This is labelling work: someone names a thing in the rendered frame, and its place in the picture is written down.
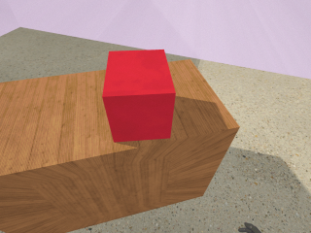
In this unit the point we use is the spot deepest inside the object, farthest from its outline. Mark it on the pedestal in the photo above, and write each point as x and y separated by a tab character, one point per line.
61	171

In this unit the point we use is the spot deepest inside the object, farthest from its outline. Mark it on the right robot hand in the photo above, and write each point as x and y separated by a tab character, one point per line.
250	228

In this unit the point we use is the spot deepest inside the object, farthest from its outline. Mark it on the carton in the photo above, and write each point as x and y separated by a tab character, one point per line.
138	95

